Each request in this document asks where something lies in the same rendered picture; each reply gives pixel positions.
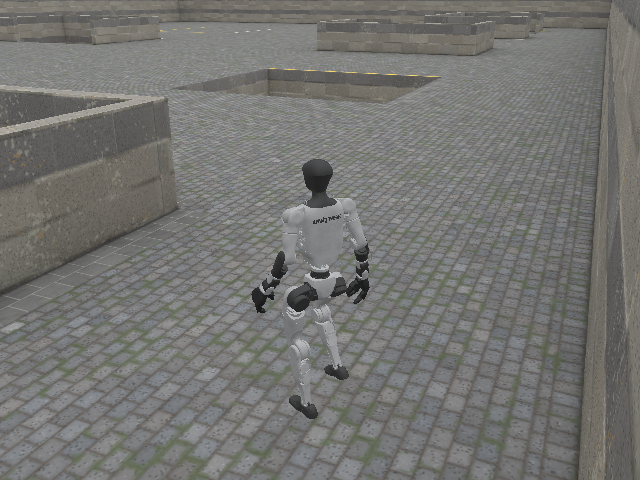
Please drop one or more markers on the left robot upper arm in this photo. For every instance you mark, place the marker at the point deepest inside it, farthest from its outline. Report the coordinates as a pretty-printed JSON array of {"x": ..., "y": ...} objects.
[{"x": 291, "y": 218}]

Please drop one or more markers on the robot left hand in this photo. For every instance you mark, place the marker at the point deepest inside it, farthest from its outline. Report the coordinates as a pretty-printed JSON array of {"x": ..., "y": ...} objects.
[{"x": 259, "y": 299}]

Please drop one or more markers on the robot left forearm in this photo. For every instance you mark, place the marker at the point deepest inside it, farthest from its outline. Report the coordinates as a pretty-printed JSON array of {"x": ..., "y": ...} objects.
[{"x": 276, "y": 274}]

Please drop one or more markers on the right robot thigh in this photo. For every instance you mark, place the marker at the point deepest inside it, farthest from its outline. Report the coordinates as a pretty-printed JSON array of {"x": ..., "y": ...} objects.
[{"x": 319, "y": 311}]

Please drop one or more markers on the robot right hand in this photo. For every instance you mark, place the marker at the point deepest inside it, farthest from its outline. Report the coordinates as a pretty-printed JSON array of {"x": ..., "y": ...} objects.
[{"x": 354, "y": 287}]

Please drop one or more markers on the robot right forearm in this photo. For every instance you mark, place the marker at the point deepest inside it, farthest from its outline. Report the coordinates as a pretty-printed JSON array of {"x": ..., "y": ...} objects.
[{"x": 362, "y": 269}]

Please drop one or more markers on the left robot thigh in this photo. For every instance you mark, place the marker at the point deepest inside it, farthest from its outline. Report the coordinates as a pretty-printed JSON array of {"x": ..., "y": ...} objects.
[{"x": 295, "y": 301}]

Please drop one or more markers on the right robot upper arm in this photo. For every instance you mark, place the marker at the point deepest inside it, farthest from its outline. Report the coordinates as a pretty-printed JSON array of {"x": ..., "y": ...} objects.
[{"x": 358, "y": 240}]

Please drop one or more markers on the robot thigh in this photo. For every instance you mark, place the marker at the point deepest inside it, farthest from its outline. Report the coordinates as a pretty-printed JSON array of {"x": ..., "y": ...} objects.
[
  {"x": 295, "y": 301},
  {"x": 319, "y": 311}
]

